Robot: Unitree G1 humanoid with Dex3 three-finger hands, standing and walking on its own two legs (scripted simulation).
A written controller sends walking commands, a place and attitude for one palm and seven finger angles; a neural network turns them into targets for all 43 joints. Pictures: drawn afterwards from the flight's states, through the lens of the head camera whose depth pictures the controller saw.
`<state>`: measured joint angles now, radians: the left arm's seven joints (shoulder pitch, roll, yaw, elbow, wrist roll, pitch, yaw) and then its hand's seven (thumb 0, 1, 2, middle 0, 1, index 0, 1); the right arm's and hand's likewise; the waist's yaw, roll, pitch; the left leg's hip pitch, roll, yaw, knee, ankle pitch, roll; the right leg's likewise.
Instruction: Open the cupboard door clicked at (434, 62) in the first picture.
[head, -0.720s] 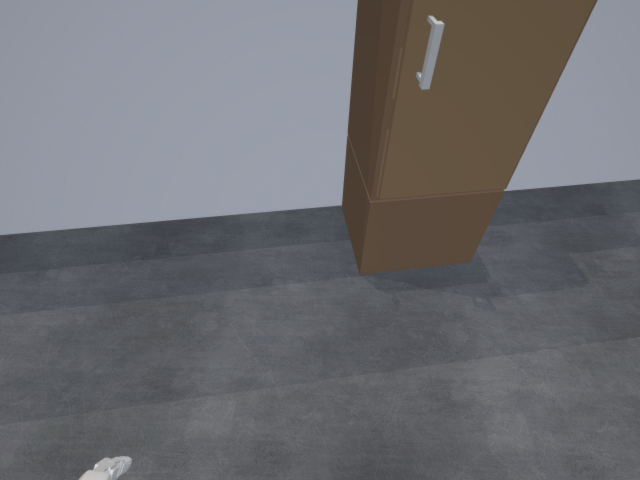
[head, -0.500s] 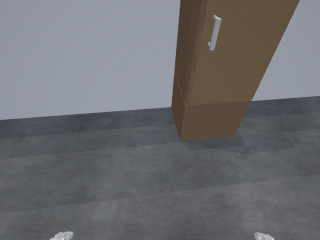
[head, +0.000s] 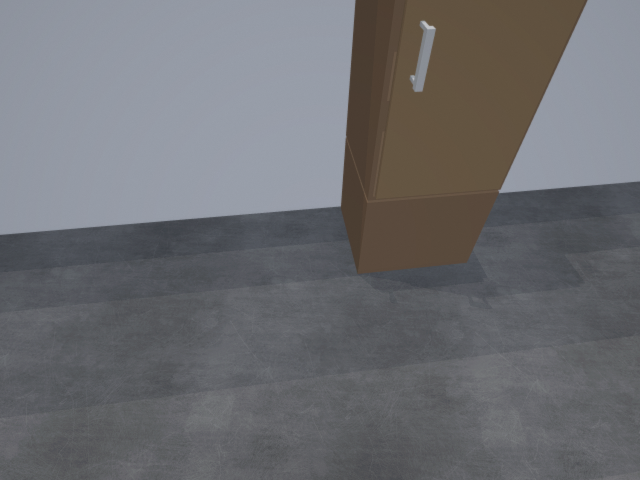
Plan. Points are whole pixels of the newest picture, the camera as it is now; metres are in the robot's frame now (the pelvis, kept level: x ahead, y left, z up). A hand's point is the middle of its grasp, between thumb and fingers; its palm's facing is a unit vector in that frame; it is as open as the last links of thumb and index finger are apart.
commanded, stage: stand and wait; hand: left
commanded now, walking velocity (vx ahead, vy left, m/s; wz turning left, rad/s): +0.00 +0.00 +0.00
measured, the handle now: (420, 56) +0.98 -0.18 +0.11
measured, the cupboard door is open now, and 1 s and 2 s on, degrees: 0 0 0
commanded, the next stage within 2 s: look at it before walking up in 0.14 s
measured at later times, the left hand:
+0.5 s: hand out of the picture +0.08 +0.24 -0.15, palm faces -0.04 -0.94 -0.33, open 7.4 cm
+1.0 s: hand out of the picture +0.08 +0.23 -0.16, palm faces -0.06 -0.94 -0.33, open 7.4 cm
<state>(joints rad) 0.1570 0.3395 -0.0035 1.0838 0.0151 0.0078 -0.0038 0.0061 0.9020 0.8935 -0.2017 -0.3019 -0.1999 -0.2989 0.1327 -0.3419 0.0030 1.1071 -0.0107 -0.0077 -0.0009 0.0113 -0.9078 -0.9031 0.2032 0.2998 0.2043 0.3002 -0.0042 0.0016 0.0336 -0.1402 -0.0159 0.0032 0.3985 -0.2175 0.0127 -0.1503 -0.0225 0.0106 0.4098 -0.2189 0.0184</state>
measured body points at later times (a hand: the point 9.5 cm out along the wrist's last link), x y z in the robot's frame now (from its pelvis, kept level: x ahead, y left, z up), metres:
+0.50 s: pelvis +0.00 -0.01 +0.00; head +0.00 -0.01 +0.45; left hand +0.08 +0.29 -0.13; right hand +0.07 -0.30 -0.13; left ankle +0.00 +0.11 -0.74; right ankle +0.00 -0.13 -0.74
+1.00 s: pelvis +0.00 -0.01 +0.00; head +0.01 -0.01 +0.45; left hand +0.08 +0.28 -0.14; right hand +0.08 -0.30 -0.14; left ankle +0.00 +0.11 -0.74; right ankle +0.00 -0.13 -0.74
